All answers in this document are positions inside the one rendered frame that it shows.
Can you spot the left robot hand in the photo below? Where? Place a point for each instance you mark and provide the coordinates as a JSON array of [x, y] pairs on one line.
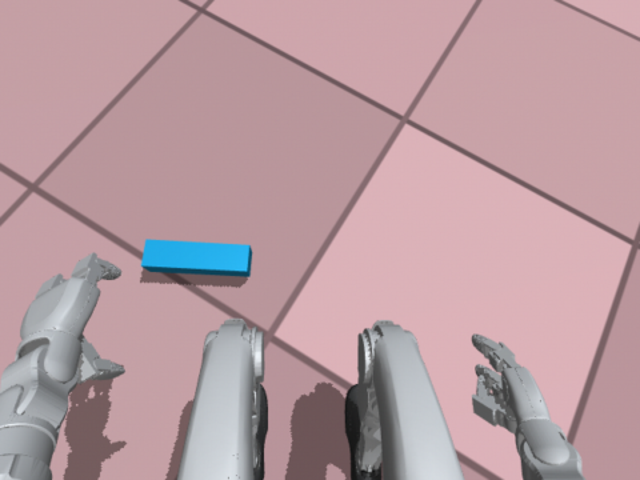
[[67, 305]]

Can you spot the right robot foot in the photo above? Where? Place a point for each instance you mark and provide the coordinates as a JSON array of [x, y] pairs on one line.
[[352, 428]]

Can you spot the carton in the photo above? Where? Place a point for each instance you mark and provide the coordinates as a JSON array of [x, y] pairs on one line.
[[197, 258]]

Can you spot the left robot arm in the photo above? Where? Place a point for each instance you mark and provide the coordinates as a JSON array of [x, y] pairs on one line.
[[34, 402]]

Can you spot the right robot hand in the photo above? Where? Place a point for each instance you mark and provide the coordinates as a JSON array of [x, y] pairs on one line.
[[516, 396]]

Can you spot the right robot arm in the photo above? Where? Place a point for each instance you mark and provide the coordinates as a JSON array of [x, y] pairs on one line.
[[545, 452]]

